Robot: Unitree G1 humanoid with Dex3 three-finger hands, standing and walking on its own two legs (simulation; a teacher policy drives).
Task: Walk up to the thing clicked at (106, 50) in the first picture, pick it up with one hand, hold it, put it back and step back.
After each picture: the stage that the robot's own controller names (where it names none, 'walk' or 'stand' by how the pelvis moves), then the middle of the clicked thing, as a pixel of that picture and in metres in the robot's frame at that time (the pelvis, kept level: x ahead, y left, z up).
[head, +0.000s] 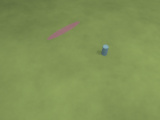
stand; (104, 50) +1.27 -0.29 -0.72
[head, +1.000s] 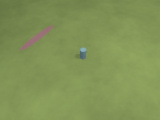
walk; (83, 53) +1.17 +0.04 -0.70
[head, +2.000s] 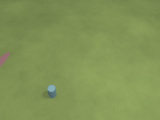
walk; (52, 91) +0.68 +0.23 -0.69
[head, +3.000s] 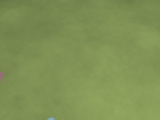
stand; out of the picture +0.38 +0.20 -0.70
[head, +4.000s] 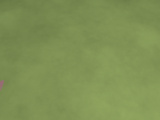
stand; out of the picture +0.31 +0.13 -0.71
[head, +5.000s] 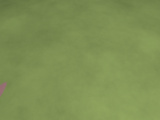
stand; out of the picture +0.33 +0.16 -0.71
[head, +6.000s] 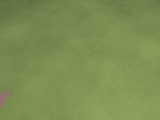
stand; out of the picture +0.31 +0.15 -0.73
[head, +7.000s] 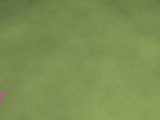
stand; out of the picture +0.32 +0.16 -0.73
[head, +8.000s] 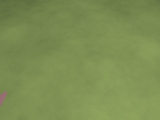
stand; out of the picture +0.31 +0.17 -0.73
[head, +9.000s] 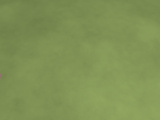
go down; out of the picture +0.33 +0.17 -0.70
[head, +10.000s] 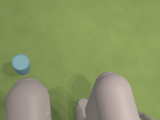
go down; (21, 65) +0.42 +0.18 -0.29
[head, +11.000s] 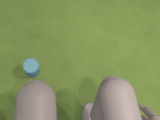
close in; (31, 68) +0.41 +0.17 -0.30
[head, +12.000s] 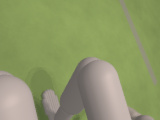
close in; out of the picture +0.41 +0.22 -0.23
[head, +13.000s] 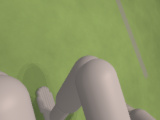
close; out of the picture +0.40 +0.23 -0.23
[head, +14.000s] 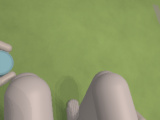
lift; out of the picture +0.35 +0.24 -0.12
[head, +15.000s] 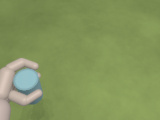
lift; (29, 87) +0.31 +0.17 +0.04
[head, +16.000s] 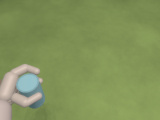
hold; (32, 91) +0.32 +0.17 +0.01
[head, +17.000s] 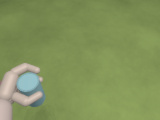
hold; (32, 90) +0.32 +0.17 +0.02
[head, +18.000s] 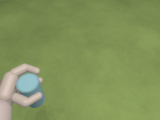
crouch; (32, 91) +0.31 +0.17 +0.02
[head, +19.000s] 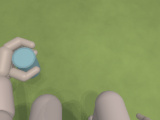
crouch; (27, 64) +0.40 +0.17 -0.07
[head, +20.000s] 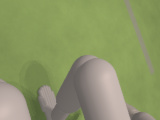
lower; out of the picture +0.42 +0.25 -0.22
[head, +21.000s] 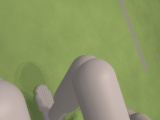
lower; out of the picture +0.42 +0.25 -0.23
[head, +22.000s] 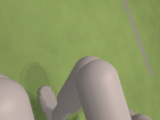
lower; out of the picture +0.41 +0.25 -0.22
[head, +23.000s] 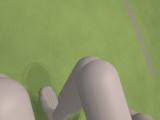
lower; out of the picture +0.41 +0.25 -0.22
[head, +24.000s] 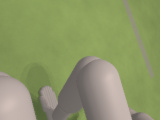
loosen; out of the picture +0.40 +0.25 -0.22
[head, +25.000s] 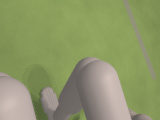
withdraw; out of the picture +0.40 +0.24 -0.23
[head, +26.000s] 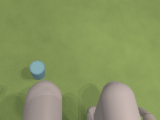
walk; (38, 70) +0.42 +0.19 -0.33
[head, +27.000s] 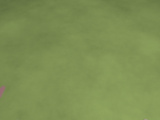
stand; out of the picture +0.33 +0.15 -0.66
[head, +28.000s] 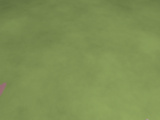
stand; out of the picture +0.35 +0.16 -0.67
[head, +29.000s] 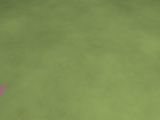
stand; out of the picture +0.33 +0.16 -0.67
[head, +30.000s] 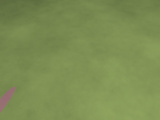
stand; out of the picture +0.36 +0.16 -0.72
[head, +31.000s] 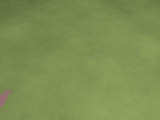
stand; out of the picture +0.33 +0.18 -0.73
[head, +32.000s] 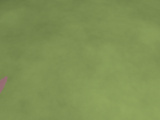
walk; out of the picture +0.34 +0.18 -0.72
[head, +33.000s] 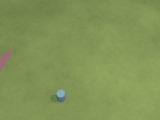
walk; (61, 96) +0.53 +0.12 -0.70
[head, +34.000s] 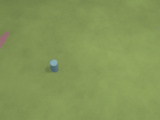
walk; (54, 66) +0.80 +0.22 -0.70
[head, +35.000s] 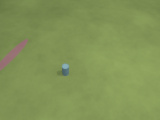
stand; (65, 69) +0.95 +0.15 -0.71
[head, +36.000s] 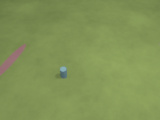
stand; (63, 72) +0.96 +0.17 -0.73
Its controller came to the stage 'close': yes
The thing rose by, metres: 0.73
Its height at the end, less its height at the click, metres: +0.00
